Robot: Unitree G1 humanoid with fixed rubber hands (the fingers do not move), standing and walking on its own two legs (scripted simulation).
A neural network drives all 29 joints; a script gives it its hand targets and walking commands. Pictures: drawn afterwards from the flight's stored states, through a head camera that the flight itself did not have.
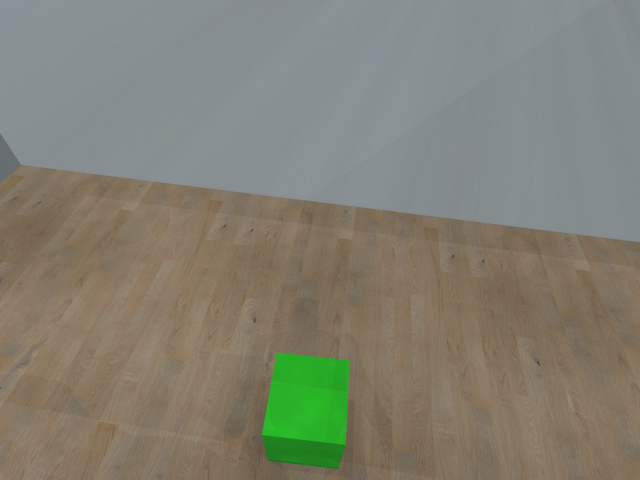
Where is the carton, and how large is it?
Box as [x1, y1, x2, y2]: [262, 353, 349, 468]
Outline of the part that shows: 277,353 262,431 262,437 268,460 337,468 345,444 349,361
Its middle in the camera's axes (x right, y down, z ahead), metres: -0.03 +0.49 +1.08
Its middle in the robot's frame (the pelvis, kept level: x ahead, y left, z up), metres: +0.43 +0.01 -0.66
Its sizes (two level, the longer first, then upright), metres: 0.210 0.200 0.250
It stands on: the floor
